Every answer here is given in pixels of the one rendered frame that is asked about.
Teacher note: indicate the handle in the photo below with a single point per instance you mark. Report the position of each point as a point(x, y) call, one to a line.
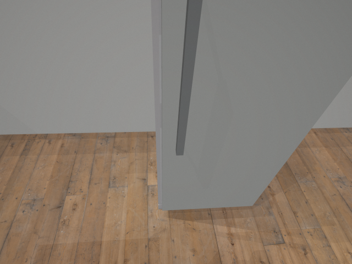
point(192, 23)

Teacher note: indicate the fridge door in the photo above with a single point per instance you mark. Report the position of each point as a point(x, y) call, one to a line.
point(265, 71)

